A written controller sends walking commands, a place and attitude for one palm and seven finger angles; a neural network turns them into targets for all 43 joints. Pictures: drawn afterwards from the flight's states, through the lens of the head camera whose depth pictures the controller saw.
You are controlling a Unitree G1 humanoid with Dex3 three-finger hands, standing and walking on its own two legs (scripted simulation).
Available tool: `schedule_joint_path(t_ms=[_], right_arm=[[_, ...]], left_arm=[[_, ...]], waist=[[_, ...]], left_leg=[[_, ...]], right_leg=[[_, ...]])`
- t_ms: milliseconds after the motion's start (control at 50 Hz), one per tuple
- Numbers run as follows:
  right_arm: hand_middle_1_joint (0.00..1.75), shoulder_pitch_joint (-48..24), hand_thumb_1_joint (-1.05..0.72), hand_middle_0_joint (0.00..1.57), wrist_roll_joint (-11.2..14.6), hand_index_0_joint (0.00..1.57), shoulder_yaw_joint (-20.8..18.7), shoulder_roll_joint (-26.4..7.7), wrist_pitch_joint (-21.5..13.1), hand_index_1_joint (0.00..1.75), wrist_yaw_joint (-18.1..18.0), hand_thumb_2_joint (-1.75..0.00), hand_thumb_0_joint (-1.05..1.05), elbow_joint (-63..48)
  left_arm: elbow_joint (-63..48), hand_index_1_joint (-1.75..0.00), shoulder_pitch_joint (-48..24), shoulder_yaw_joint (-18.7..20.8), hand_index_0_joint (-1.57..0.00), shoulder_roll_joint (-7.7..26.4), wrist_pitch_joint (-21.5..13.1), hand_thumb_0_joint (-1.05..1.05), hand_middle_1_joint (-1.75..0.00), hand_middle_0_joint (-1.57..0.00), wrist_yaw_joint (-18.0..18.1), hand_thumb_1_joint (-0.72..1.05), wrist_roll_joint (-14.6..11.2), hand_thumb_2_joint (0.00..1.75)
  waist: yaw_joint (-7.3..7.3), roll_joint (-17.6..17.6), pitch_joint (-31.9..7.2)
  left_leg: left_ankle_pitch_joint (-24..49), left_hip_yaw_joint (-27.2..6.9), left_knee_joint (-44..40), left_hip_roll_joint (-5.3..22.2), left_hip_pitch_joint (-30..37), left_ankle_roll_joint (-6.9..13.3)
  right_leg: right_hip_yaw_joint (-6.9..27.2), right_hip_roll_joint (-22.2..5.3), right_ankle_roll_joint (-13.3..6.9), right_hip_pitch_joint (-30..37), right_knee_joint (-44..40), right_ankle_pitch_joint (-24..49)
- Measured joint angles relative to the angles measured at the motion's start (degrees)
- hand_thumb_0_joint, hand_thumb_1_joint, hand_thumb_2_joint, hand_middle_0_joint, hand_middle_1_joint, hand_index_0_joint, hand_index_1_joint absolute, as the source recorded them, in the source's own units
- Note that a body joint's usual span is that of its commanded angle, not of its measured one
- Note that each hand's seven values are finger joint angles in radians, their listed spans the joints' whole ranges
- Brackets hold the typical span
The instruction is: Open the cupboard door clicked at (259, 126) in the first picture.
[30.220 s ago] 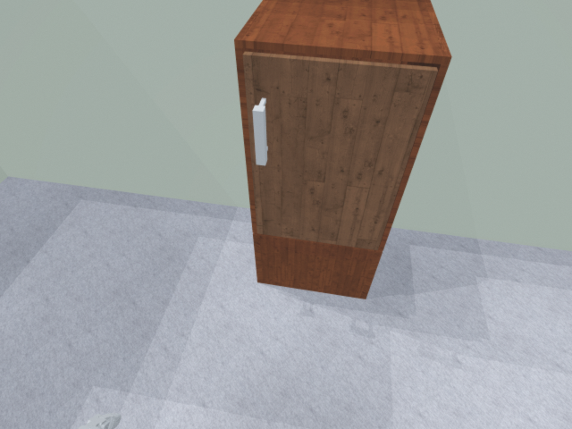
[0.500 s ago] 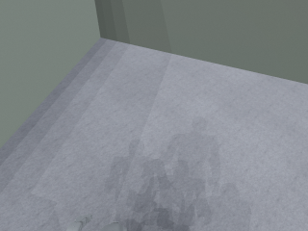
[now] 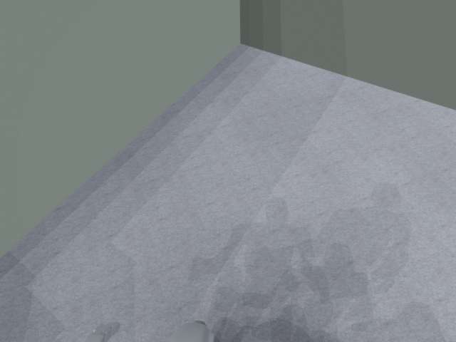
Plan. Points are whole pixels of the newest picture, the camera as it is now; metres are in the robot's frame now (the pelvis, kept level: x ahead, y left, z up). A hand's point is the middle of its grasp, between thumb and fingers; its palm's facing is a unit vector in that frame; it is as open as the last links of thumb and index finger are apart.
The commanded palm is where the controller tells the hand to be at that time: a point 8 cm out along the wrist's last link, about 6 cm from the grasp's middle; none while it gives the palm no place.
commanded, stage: turn to face it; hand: left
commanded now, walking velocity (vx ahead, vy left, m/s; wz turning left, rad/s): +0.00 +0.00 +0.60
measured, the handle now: out of the picture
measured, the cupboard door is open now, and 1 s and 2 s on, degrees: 46 46 46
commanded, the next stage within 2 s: none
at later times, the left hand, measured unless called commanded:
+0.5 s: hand out of the picture +0.00 +0.23 -0.16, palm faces +0.38 -0.89 -0.26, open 7.4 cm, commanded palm none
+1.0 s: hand out of the picture -0.02 +0.12 -0.14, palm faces +0.61 -0.75 -0.26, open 7.3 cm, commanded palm none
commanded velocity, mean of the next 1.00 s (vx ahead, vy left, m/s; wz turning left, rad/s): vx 0.00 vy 0.00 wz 0.60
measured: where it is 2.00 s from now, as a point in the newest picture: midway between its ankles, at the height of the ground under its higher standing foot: outside the picture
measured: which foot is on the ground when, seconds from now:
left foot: up 0.00-0.32, down 0.34-0.72, up 0.74-1.00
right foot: down 0.00-0.34, up 0.36-0.70, down 0.72-1.00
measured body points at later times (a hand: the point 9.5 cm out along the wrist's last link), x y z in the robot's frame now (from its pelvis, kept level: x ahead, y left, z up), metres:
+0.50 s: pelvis +0.01 -0.01 +0.00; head +0.06 +0.03 +0.45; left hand -0.02 +0.27 -0.14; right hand +0.20 -0.21 -0.13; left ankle -0.03 +0.10 -0.73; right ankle +0.02 -0.15 -0.65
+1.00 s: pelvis +0.03 -0.07 +0.02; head +0.09 -0.06 +0.46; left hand -0.05 +0.16 -0.12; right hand +0.26 -0.24 -0.14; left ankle -0.07 +0.04 -0.66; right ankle +0.08 -0.15 -0.73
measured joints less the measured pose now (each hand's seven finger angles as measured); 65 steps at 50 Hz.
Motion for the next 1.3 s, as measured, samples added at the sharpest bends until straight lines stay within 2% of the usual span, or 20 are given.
schedule_joint_path(t_ms=[60, 120, 200, 280, 340, 400, 440, 500, 600, 700, 740, 780, 840, 880, 960, 1060, 1120, 1140, 1200, 1300], right_arm=[[0.3, -0.93, -0.9, 0.2, -0.19, 0.2, -0.53, -1.01, 0.66, 0.3, 0.47, -0.9, 0.0, 0.31], [0.3, -1.74, -0.9, 0.2, -0.02, 0.2, -0.45, -0.94, 0.8, 0.3, 0.88, -0.9, 0.0, 0.12], [0.3, -2.78, -0.91, 0.19, 0.17, 0.2, 0.07, -0.4, 0.8, 0.3, 1.05, -0.9, 0.0, -0.03], [0.3, -4.57, -0.91, 0.19, 0.32, 0.2, 0.84, 0.16, 0.41, 0.3, 1.06, -0.9, 0.0, -0.35], [0.3, -5.37, -0.91, 0.19, 0.21, 0.2, 1.38, 0.11, -0.74, 0.3, 1.21, -0.9, 0.0, -1.7], [0.3, -5.76, -0.9, 0.19, -0.06, 0.2, 1.68, 1.22, -2.19, 0.3, 0.73, -0.9, 0.0, -2.47], [0.3, -5.03, -0.9, 0.2, -0.25, 0.2, 2.09, 1.77, -2.6, 0.3, 0.14, -0.9, 0.0, -2.68], [0.3, -3.73, -0.9, 0.2, -0.28, 0.21, 2.41, 2.12, -2.52, 0.3, -0.53, -0.9, 0.0, -2.32], [0.3, -1.64, -0.9, 0.2, -0.45, 0.21, 2.4, 2.16, -1.93, 0.3, -0.37, -0.9, 0.0, -1.19], [0.3, -0.05, -0.9, 0.2, -0.37, 0.21, 1.57, 1.5, -0.84, 0.3, -0.11, -0.9, 0.0, -0.61], [0.3, -0.08, -0.9, 0.2, 0.08, 0.21, 0.75, 0.51, -0.3, 0.3, -0.1, -0.9, 0.0, -0.18], [0.3, -0.3, -0.9, 0.2, 0.06, 0.21, 0.12, -0.44, 0.29, 0.3, 0.02, -0.9, 0.0, 0.31], [0.3, -0.69, -0.9, 0.2, -0.05, 0.2, -0.3, -0.99, 0.81, 0.3, 0.48, -0.9, 0.01, 0.79], [0.3, -0.86, -0.9, 0.2, -0.01, 0.2, -0.26, -0.84, 0.98, 0.3, 0.77, -0.9, 0.01, 0.71], [0.3, -1.28, -0.91, 0.19, 0.13, 0.2, 0.03, -0.22, 1.08, 0.3, 1.09, -0.9, 0.0, 0.61], [0.3, -3.06, -0.91, 0.19, 0.31, 0.2, 0.78, 0.63, 0.7, 0.3, 1.11, -0.9, 0.0, 0.39], [0.3, -3.97, -0.91, 0.19, 0.32, 0.2, 1.24, 0.98, -0.24, 0.3, 1.2, -0.9, 0.0, -0.79], [0.3, -3.95, -0.9, 0.19, 0.19, 0.2, 1.3, 0.82, -0.85, 0.3, 1.25, -0.9, 0.0, -1.4], [0.3, -4.3, -0.9, 0.2, -0.22, 0.2, 1.74, 1.86, -1.99, 0.3, 0.69, -0.9, 0.0, -2.0], [0.3, -2.58, -0.9, 0.2, -0.41, 0.21, 2.37, 2.47, -2.22, 0.3, -0.44, -0.9, 0.0, -1.66]], left_arm=[[0.08, -0.3, 1.38, -0.79, -0.2, -1.78, -0.02, 0.0, -0.3, -0.2, 0.24, 0.91, -0.04, 0.9], [0.38, -0.3, 2.54, -1.23, -0.2, -2.68, -0.2, 0.0, -0.3, -0.2, 0.21, 0.91, -0.04, 0.9], [0.51, -0.3, 3.28, -1.1, -0.2, -2.89, -0.73, 0.0, -0.3, -0.2, 0.29, 0.92, 0.14, 0.9], [0.61, -0.3, 3.75, -0.68, -0.2, -1.77, -1.0, 0.0, -0.3, -0.21, -0.03, 0.92, 0.41, 0.9], [0.92, -0.3, 4.78, -0.1, -0.2, -0.62, -0.68, 0.0, -0.3, -0.21, -0.34, 0.91, 0.01, 0.9], [1.8, -0.3, 3.35, 0.51, -0.2, 1.49, 1.6, 0.0, -0.3, -0.2, -0.21, 0.91, -0.27, 0.9], [2.03, -0.3, 2.05, 0.96, -0.2, 2.2, 2.39, 0.01, -0.3, -0.2, 0.0, 0.91, -0.18, 0.9], [1.41, -0.3, 0.25, 1.19, -0.2, 2.48, 2.48, 0.01, -0.3, -0.2, -0.29, 0.91, -0.25, 0.9], [-0.38, -0.3, -1.48, 1.03, -0.2, 2.07, 2.04, 0.01, -0.3, -0.2, -0.68, 0.91, -0.39, 0.9], [-1.83, -0.3, -1.86, 0.47, -0.2, 1.25, 0.92, 0.0, -0.3, -0.2, -0.87, 0.91, -0.64, 0.9], [-1.97, -0.3, -1.65, 0.11, -0.2, 0.16, -0.19, 0.0, -0.3, -0.2, -0.56, 0.91, -0.18, 0.9], [-1.93, -0.3, -1.1, -0.69, -0.2, -1.09, -0.57, 0.0, -0.3, -0.2, -0.24, 0.91, -0.02, 0.9], [-1.56, -0.3, 0.58, -1.16, -0.2, -2.46, -0.32, 0.0, -0.3, -0.2, 0.21, 0.91, -0.14, 0.9], [-1.11, -0.3, 1.61, -1.36, -0.2, -2.94, -0.22, 0.0, -0.3, -0.2, 0.26, 0.9, -0.13, 0.9], [-0.53, -0.3, 2.77, -1.22, -0.2, -3.26, -0.47, 0.0, -0.3, -0.2, 0.37, 0.91, 0.0, 0.9], [-0.05, -0.3, 3.43, -0.55, -0.2, -1.88, -0.8, 0.0, -0.3, -0.21, 0.11, 0.91, 0.42, 0.9], [0.61, -0.3, 4.26, 0.11, -0.2, -0.56, -0.45, 0.0, -0.3, -0.21, -0.17, 0.91, 0.2, 0.9], [0.71, -0.3, 4.75, 0.35, -0.2, -0.17, -0.06, 0.0, -0.3, -0.2, -0.31, 0.91, -0.02, 0.9], [1.81, -0.3, 3.55, 0.99, -0.2, 1.74, 2.27, 0.0, -0.3, -0.2, -0.11, 0.91, -0.12, 0.9], [1.58, -0.3, 1.06, 1.5, -0.2, 2.48, 2.7, 0.01, -0.3, -0.2, -0.55, 0.91, -0.07, 0.9]], waist=[[-0.25, -0.22, 0.46], [-0.57, -1.65, 0.68], [-0.04, -3.33, 1.11], [1.31, -4.57, 1.76], [1.68, -4.66, 1.26], [1.61, -6.24, 1.7], [1.64, -6.11, 1.7], [1.62, -5.21, 1.65], [1.22, -3.55, 1.12], [0.1, -1.53, 0.42], [-0.08, 0.13, 0.65], [-0.54, 0.71, 1.21], [-0.77, -0.14, 1.26], [-1.04, -1.15, 1.06], [-0.76, -2.82, 1.06], [1.05, -4.34, 1.75], [1.51, -5.03, 1.49], [1.39, -4.73, 0.85], [1.63, -6.2, 1.11], [1.54, -5.1, 0.7]], left_leg=[[-1.25, 3.1, 16.0, 0.26, -3.84, -0.99], [0.51, 5.45, 19.72, 1.72, -3.72, -2.18], [-0.27, 7.46, 10.57, 3.09, 0.7, -2.84], [-0.73, 9.6, -1.59, 3.1, 6.27, -2.11], [7.87, 10.53, -13.17, 2.8, 11.57, -0.29], [5.46, 9.0, -10.38, 1.45, 9.94, 2.73], [5.5, 7.5, -11.15, 1.37, 10.14, 2.99], [7.73, 5.31, -14.28, 1.25, 11.21, 2.4], [9.64, 2.33, -16.91, 1.17, 11.99, 1.38], [8.44, -1.04, -13.53, 0.99, 9.65, -0.81], [2.36, -1.87, -6.41, 0.99, 6.64, -0.41], [-3.55, -0.43, 6.64, 0.06, 2.44, -0.3], [-1.86, 3.19, 19.7, 0.63, -1.34, -1.26], [-0.17, 4.85, 21.22, 1.5, -1.74, -1.97], [0.19, 6.84, 13.8, 2.85, 0.84, -2.8], [-1.58, 9.36, 0.1, 3.1, 6.39, -2.17], [4.41, 10.65, -10.45, 2.56, 11.0, -1.11], [8.54, 9.91, -13.18, 2.63, 11.8, 0.47], [6.35, 8.65, -10.14, 1.4, 10.1, 3.23], [8.68, 5.06, -14.66, 1.01, 11.15, 2.73]], right_leg=[[-2.26, -1.66, -0.76, 2.29, -2.23, 0.99], [-4.42, -3.07, -0.9, 4.16, -4.93, 1.95], [-7.81, -4.58, -0.89, 5.38, -5.81, 1.69], [-11.01, -6.04, -0.38, 5.09, -2.93, -0.41], [-13.09, -7.16, 0.72, 3.11, 3.12, -3.54], [-6.08, -6.04, 3.02, -3.45, 19.09, -11.96], [-2.91, -4.37, 3.74, -7.04, 26.26, -11.67], [0.23, -3.11, 4.39, -10.32, 29.95, -7.52], [2.49, -2.22, 4.62, -9.84, 22.64, -5.09], [1.77, -0.13, 3.91, -2.01, 3.75, -0.87], [0.2, 0.34, 1.15, -0.9, 1.64, 0.6], [-1.53, -0.59, -0.97, -0.03, 1.87, 0.2], [-3.29, -2.07, -1.66, 2.39, -1.57, 1.48], [-4.58, -2.89, -1.78, 3.65, -3.87, 2.49], [-7.82, -4.12, -1.87, 5.18, -6.16, 3.19], [-11.69, -5.65, -1.42, 4.95, -3.64, 1.45], [-13.76, -7.0, -0.43, 3.56, 0.91, -1.07], [-13.99, -7.3, 0.24, 2.08, 4.06, -2.37], [-5.97, -5.93, 2.56, -4.46, 18.98, -11.45], [0.43, -3.35, 3.94, -10.34, 28.25, -6.28]])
